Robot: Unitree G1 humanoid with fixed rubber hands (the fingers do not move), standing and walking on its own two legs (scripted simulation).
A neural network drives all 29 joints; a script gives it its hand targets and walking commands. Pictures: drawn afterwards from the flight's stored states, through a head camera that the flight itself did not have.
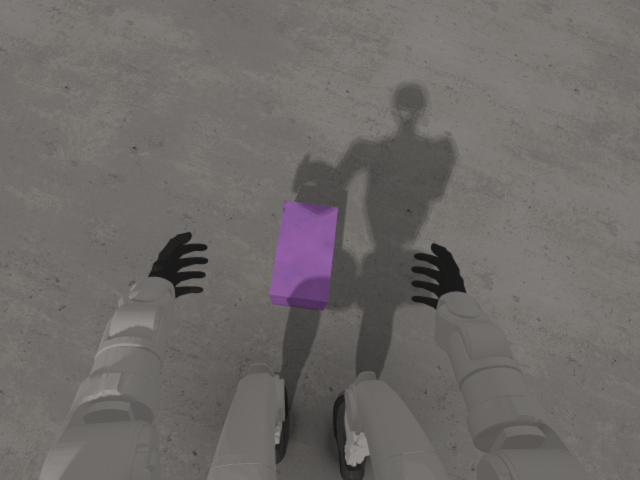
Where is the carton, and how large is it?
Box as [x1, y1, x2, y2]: [269, 200, 337, 310]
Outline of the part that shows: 284,200 269,293 271,301 273,304 322,310 327,302 337,208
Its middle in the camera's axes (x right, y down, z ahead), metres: -0.04 +0.04 +1.06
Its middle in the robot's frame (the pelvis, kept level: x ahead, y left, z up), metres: +0.54 +0.00 -0.61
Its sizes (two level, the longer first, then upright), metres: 0.259 0.147 0.148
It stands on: the floor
